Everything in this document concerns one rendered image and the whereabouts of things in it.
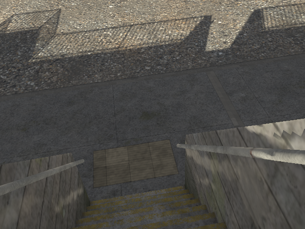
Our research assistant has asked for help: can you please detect stairs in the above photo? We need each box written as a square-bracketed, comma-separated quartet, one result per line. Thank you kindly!
[71, 185, 228, 229]

